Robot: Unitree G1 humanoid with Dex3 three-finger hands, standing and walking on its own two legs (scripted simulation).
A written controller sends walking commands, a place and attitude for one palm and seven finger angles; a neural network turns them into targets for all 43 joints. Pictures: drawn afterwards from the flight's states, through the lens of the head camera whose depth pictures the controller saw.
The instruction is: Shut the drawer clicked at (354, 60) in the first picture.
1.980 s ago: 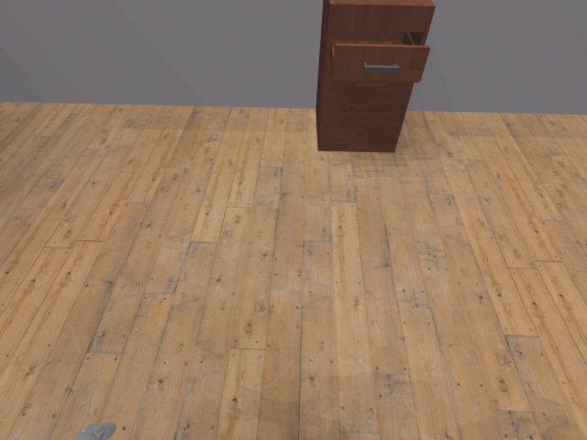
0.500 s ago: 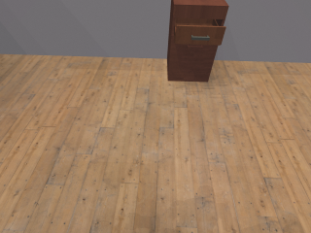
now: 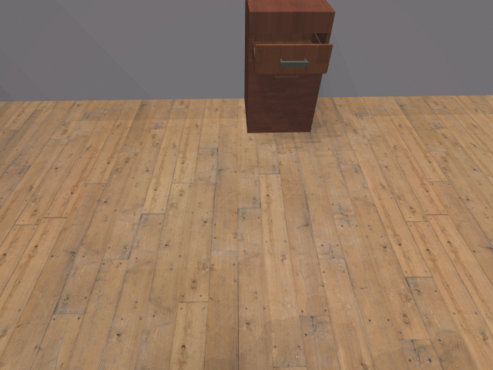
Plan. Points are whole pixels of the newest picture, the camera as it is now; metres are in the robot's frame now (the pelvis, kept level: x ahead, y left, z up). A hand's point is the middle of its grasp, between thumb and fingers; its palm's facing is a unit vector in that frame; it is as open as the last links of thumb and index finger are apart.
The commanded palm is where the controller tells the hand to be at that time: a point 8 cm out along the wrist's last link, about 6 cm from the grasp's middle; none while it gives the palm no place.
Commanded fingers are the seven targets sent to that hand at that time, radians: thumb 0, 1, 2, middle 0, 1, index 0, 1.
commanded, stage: walk to a spot facing it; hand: left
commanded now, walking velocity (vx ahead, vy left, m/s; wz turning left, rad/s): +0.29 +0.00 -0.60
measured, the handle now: (293, 62) +1.55 -0.13 -0.20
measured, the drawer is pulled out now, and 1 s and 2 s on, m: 0.15 0.15 0.15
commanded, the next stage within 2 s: none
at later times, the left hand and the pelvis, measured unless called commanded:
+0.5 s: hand out of the picture +0.12 +0.23 -0.19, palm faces -0.12 -0.98 -0.18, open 7.4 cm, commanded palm none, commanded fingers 0.00 0.90 0.90 -0.20 -0.30 -0.20 -0.30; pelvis +0.15 +0.03 -0.02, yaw -15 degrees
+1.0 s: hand (256, 206) +0.56 +0.01 -0.16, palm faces -0.62 -0.77 -0.18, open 7.4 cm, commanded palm none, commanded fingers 0.00 0.90 0.90 -0.20 -0.30 -0.20 -0.30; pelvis +0.32 -0.04 -0.01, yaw -32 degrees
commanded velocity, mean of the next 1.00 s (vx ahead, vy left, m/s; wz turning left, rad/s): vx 0.33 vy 0.00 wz -0.49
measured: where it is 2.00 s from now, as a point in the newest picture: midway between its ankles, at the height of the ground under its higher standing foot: (316, 280)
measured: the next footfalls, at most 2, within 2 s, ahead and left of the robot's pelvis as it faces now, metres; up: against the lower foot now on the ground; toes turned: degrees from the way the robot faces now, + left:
left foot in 0.46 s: +0.28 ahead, +0.12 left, +0.00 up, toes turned -9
right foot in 1.02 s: +0.38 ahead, -0.20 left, +0.00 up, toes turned -40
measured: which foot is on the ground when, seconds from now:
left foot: down 0.00-0.08, up 0.10-0.44, down 0.46-1.00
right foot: down 0.00-0.46, up 0.48-1.00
